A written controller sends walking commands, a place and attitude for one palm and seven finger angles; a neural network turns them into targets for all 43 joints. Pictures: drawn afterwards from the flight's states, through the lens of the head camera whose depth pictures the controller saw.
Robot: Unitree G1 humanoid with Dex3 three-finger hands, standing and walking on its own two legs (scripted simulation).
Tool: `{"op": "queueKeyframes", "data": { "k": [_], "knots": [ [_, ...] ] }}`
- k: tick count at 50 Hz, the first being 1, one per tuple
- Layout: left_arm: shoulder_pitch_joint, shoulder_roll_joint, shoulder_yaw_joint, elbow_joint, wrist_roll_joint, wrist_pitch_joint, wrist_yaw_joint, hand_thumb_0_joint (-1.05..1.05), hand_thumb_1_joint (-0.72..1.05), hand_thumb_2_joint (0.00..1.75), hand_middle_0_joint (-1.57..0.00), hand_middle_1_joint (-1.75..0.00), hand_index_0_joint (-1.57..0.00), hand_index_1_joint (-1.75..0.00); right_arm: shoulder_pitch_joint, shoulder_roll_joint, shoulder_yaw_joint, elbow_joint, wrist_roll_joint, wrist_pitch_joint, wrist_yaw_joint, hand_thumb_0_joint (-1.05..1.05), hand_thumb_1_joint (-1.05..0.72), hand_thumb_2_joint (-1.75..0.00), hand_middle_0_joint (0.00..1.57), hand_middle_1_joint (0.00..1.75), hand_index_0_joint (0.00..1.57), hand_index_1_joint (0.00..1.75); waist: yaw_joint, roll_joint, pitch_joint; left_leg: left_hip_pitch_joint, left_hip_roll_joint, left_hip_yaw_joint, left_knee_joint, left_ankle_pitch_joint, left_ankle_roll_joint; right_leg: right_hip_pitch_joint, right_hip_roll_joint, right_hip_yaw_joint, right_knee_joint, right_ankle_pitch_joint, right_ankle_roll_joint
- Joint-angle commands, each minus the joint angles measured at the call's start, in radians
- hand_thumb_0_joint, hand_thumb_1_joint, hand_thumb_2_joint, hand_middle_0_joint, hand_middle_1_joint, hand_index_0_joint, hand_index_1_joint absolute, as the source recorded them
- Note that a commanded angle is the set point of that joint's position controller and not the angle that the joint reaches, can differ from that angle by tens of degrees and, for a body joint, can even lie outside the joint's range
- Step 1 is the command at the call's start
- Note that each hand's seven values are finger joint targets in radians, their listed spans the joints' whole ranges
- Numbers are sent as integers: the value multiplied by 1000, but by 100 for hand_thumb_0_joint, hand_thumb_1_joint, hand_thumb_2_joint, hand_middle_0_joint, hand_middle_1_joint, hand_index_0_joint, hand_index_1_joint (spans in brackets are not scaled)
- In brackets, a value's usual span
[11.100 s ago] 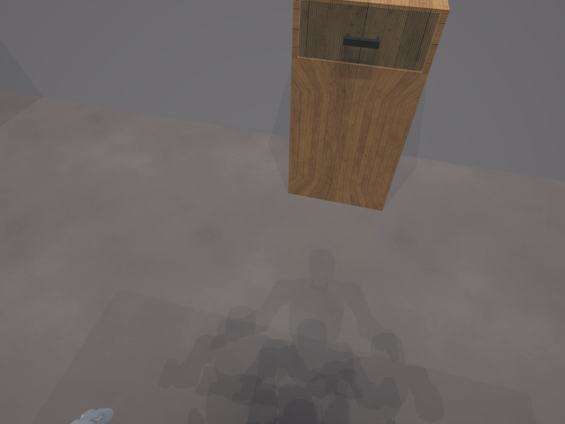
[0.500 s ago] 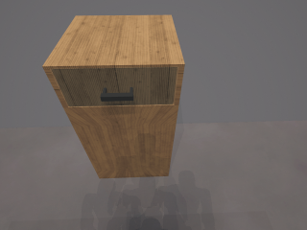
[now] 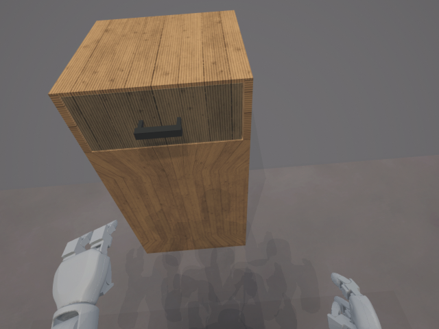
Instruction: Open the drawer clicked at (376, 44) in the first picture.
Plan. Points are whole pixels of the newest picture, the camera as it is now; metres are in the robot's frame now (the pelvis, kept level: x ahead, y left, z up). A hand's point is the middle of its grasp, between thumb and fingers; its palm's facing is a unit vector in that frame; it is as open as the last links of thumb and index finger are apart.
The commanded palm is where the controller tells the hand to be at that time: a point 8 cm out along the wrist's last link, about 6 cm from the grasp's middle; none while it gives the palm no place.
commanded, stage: raise the hand with hooked fingers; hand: left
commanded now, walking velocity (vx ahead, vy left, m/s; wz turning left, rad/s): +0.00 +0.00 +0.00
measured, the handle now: (159, 127) +0.57 +0.19 +0.05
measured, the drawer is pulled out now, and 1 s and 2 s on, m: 0.00 0.00 0.00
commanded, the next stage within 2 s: move the hooked fingers above the handle in 1.64 s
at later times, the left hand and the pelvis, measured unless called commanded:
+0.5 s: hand (103, 261) +0.23 +0.22 +0.03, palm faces +0.02 -0.10 -1.00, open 10.6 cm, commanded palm +0.20 +0.23 +0.09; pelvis +0.01 -0.03 +0.00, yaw +2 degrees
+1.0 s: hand (81, 206) +0.29 +0.25 +0.11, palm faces +0.11 -0.08 -0.99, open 13.3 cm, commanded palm +0.26 +0.25 +0.17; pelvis +0.02 +0.00 +0.02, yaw +3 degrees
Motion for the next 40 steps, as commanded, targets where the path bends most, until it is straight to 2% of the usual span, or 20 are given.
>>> {"op": "queueKeyframes", "data": {
  "k": [1,2,3,4,5,8,9,10,11,13,15,17,20,23,25,28,32,36,40],
  "knots": [
    [234,68,20,-76,255,-41,55,0,57,76,-22,-51,-22,-51,-179,-107,-41,-256,-5,73,49,0,-90,-90,20,30,20,30,135,-199,-60,-49,-31,-92,-18,109,-18,-23,42,74,-79,73,-66],
    [214,110,59,-115,279,-48,68,0,55,75,-22,-53,-22,-53,-179,-98,-36,-271,-3,87,51,0,-90,-90,20,30,20,30,144,-175,-92,-47,-37,-88,-9,116,-15,-2,38,83,-72,99,-63],
    [171,147,92,-144,304,-53,82,0,53,74,-23,-54,-23,-54,-179,-92,-32,-275,-4,99,51,0,-90,-90,20,30,20,30,140,-147,-123,-39,-42,-88,4,126,-12,2,40,98,-61,121,-60],
    [121,163,108,-189,304,-48,98,0,50,73,-23,-55,-23,-55,-179,-89,-34,-290,-9,110,45,0,-90,-90,20,30,20,30,133,-114,-148,-24,-50,-86,15,123,-6,8,37,112,-64,133,-56],
    [32,203,147,-233,300,-42,117,0,48,72,-23,-57,-23,-57,-174,-89,-41,-281,-13,121,35,0,-90,-90,20,30,20,30,117,-95,-172,-17,-55,-91,30,114,-1,7,38,127,-69,128,-52],
    [-148,226,153,-318,279,-49,149,0,41,69,-24,-62,-24,-62,-184,-75,-38,-274,-24,133,9,0,-90,-90,20,30,20,30,64,-21,-220,45,-60,-95,85,110,10,-23,25,160,-77,152,-42],
    [-222,240,151,-340,276,-60,153,0,39,68,-24,-63,-24,-63,-187,-75,-37,-265,-29,131,5,0,-90,-90,20,30,20,30,44,-10,-217,62,-59,-100,101,108,11,-50,21,166,-79,143,-40],
    [-283,247,144,-363,267,-68,151,0,36,67,-24,-64,-24,-64,-192,-71,-33,-255,-35,128,-3,0,-90,-90,20,30,20,30,23,-29,-202,57,-60,-106,118,96,17,-57,19,172,-95,133,-33],
    [-294,248,135,-341,257,-76,143,0,34,66,-24,-66,-24,-66,-197,-73,-33,-246,-34,124,-9,0,-90,-90,20,30,20,30,13,-19,-183,61,-61,-106,124,79,18,-64,15,178,-111,115,-30],
    [-281,235,107,-320,234,-72,114,0,29,64,-24,-69,-24,-69,-202,-72,-27,-238,-30,119,-14,0,-90,-90,20,30,20,30,15,26,-184,75,-60,-104,106,88,19,-34,14,154,-117,148,-27],
    [-253,233,104,-281,206,-43,72,0,25,62,-25,-72,-25,-72,-214,-74,-19,-232,-23,124,-20,0,-90,-90,20,30,20,30,18,-6,-180,67,-58,-108,78,105,20,29,16,143,-134,202,-20],
    [-231,226,80,-257,186,-17,23,0,20,60,-25,-75,-25,-75,-219,-72,-11,-228,-13,130,-24,0,-90,-90,20,30,20,30,34,-31,-152,59,-55,-103,33,112,16,79,10,138,-157,233,-11],
    [-156,244,103,-231,168,14,-47,0,13,57,-25,-80,-25,-80,-221,-76,-1,-226,-3,140,-25,0,-90,-90,20,30,20,30,66,-65,-150,67,-53,-97,-25,151,12,173,8,129,-178,309,-7],
    [-116,273,143,-253,159,0,-85,0,6,54,-26,-84,-26,-84,-213,-73,5,-220,-1,142,-23,0,-90,-90,20,30,20,30,89,-121,-136,71,-51,-94,-69,188,8,245,-2,117,-176,427,4],
    [-113,293,177,-277,157,-13,-90,0,1,52,-26,-87,-26,-87,-210,-76,2,-221,-1,139,-21,0,-90,-90,20,30,20,30,100,-108,-132,87,-50,-91,-89,204,9,273,-2,110,-185,443,0],
    [-165,301,193,-330,163,-36,-73,0,-6,49,-27,-92,-27,-92,-203,-76,-10,-213,-1,138,-16,0,-90,-90,20,30,20,30,101,-77,-163,126,-51,-85,-103,238,10,283,-3,92,-183,466,-4],
    [-252,287,174,-346,155,-34,-52,0,-15,45,-27,-98,-27,-98,-193,-82,-25,-202,8,132,-13,0,-90,-90,20,30,20,30,83,-51,-162,182,-48,-84,-111,259,12,252,1,57,-195,431,-6],
    [-346,289,140,-358,149,-3,-77,0,-24,41,-28,-103,-28,-103,-198,-90,-30,-194,21,136,-17,0,-90,-90,20,30,20,30,77,-30,-181,241,-44,-84,-133,287,15,252,7,28,-210,396,-8],
    [-398,307,132,-359,138,30,-134,0,-34,37,-29,-110,-29,-110,-207,-96,-27,-190,32,145,-17,0,-90,-90,20,30,20,30,80,-27,-171,288,-36,-93,-161,347,14,272,16,9,-229,416,-11]
  ]
}}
